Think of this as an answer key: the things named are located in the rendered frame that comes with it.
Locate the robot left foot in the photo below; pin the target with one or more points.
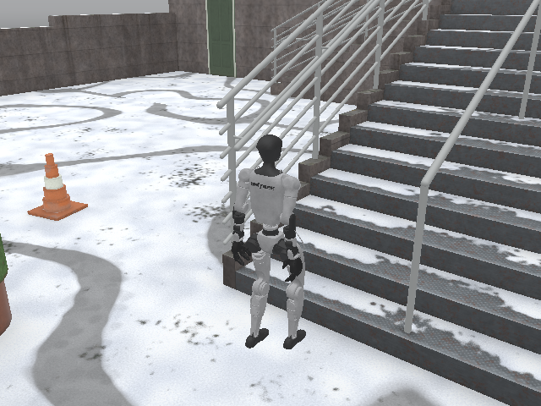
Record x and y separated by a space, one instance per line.
251 341

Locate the robot left hand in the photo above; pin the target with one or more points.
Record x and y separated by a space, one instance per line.
241 248

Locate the robot left forearm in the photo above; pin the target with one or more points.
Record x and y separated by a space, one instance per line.
238 225

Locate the left robot upper arm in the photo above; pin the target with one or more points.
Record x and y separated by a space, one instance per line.
242 191

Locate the robot right shin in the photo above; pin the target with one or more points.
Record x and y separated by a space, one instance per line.
294 312

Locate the robot right forearm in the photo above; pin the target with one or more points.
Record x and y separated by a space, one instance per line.
290 238

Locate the robot right hand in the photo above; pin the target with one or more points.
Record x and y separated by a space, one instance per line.
296 267

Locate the right robot upper arm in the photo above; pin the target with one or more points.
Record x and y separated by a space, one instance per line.
292 186

